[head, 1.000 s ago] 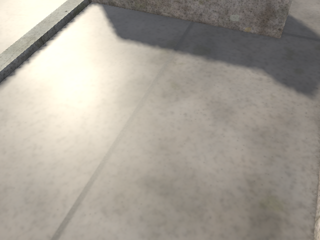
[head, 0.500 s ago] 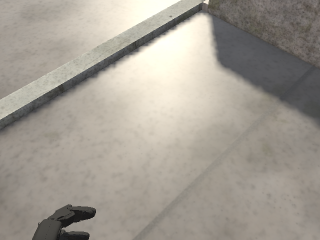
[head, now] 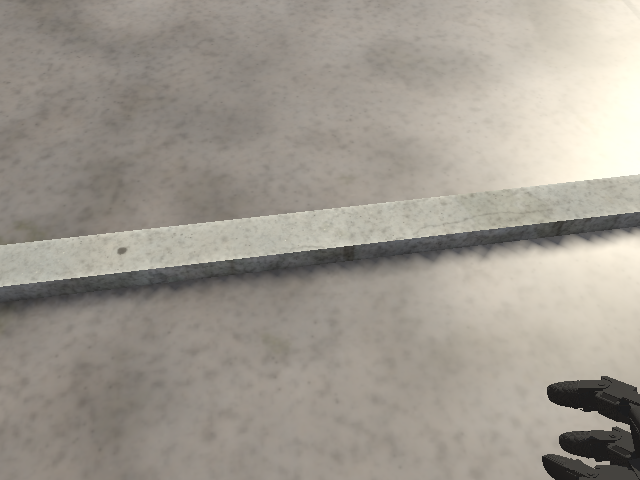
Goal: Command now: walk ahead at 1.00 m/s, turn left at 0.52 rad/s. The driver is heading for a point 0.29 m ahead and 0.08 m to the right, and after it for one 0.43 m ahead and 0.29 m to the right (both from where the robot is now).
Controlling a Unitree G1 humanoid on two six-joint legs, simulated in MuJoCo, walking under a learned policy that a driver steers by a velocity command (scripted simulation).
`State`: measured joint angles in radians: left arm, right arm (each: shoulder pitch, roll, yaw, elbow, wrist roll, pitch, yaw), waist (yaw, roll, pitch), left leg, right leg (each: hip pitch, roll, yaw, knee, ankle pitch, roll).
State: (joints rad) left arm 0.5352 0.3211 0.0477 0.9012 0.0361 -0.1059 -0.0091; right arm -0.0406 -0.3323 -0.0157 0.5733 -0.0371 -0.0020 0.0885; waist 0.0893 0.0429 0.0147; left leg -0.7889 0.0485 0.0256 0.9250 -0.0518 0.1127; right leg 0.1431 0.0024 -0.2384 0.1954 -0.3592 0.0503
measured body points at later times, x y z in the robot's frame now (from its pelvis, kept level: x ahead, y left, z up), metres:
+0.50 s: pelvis +0.37 +0.00 +0.00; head +0.42 +0.00 +0.45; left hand +0.57 +0.25 -0.10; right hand +0.45 -0.29 -0.11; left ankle +0.26 +0.07 -0.72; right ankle +0.53 -0.11 -0.70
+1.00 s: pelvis +0.54 +0.03 +0.00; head +0.57 +0.01 +0.45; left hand +0.87 +0.15 -0.06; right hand +0.51 -0.30 -0.08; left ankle +0.67 +0.10 -0.73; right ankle +0.53 -0.08 -0.72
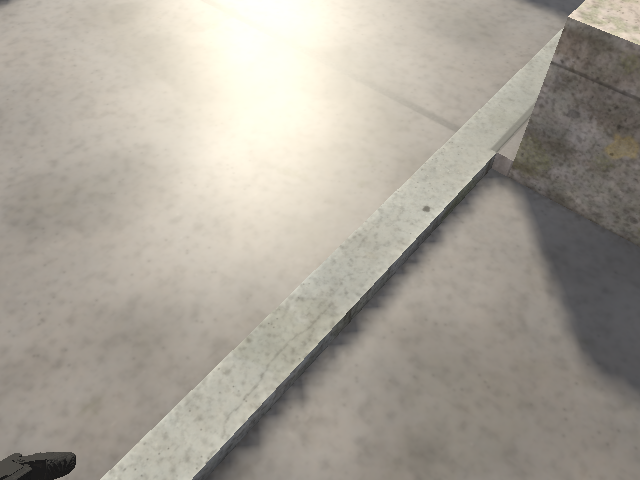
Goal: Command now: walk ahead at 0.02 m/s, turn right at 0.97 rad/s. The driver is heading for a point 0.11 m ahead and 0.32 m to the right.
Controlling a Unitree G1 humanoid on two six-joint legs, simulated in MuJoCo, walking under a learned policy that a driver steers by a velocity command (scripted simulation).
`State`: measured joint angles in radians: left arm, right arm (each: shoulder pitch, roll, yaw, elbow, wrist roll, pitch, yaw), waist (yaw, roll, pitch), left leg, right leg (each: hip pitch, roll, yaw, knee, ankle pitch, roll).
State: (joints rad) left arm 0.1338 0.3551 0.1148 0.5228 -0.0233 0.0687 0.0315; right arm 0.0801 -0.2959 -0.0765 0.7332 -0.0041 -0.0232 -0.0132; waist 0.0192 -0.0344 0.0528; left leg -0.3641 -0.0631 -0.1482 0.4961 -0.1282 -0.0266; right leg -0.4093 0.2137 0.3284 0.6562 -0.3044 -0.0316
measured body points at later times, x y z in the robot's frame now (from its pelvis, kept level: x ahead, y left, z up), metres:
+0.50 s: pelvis +0.02 -0.03 +0.00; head +0.03 -0.07 +0.44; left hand +0.27 +0.17 -0.08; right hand +0.02 -0.36 -0.11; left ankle +0.06 +0.13 -0.68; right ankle -0.05 -0.10 -0.73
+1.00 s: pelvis +0.23 -0.16 +0.01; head +0.27 -0.19 +0.45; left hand +0.50 -0.03 -0.11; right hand +0.16 -0.46 -0.09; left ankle +0.36 -0.13 -0.73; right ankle +0.06 -0.16 -0.63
